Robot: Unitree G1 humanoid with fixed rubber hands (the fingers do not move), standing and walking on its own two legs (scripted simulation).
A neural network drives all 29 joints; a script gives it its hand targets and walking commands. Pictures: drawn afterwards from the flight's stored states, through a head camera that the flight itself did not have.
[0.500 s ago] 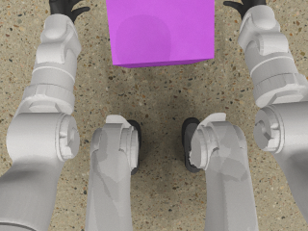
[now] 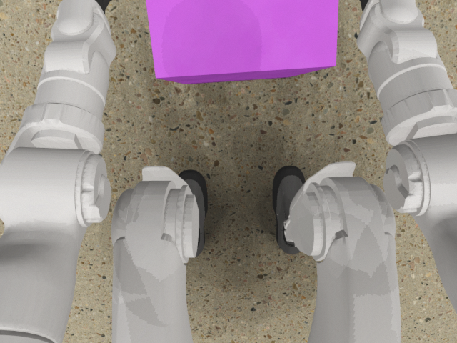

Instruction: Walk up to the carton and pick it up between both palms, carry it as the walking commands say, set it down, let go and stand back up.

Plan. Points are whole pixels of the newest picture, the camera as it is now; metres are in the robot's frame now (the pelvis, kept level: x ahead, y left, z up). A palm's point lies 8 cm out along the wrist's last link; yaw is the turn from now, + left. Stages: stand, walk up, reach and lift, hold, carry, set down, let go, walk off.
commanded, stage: reach and lift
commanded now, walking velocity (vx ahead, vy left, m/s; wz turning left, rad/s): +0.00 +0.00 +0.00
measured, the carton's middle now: (236, 7) +0.54 +0.01 -0.24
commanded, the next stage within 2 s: none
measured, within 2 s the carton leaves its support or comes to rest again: leaves its support in 1.24 s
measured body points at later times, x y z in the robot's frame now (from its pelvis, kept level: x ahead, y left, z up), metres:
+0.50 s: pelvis +0.00 +0.00 +0.01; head +0.37 +0.01 +0.25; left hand +0.55 +0.16 -0.18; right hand +0.55 -0.15 -0.18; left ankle +0.11 +0.11 -0.33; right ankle +0.11 -0.12 -0.33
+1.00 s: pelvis +0.00 +0.00 +0.00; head +0.37 +0.01 +0.25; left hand +0.55 +0.16 -0.18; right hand +0.55 -0.14 -0.18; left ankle +0.11 +0.11 -0.33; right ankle +0.11 -0.12 -0.33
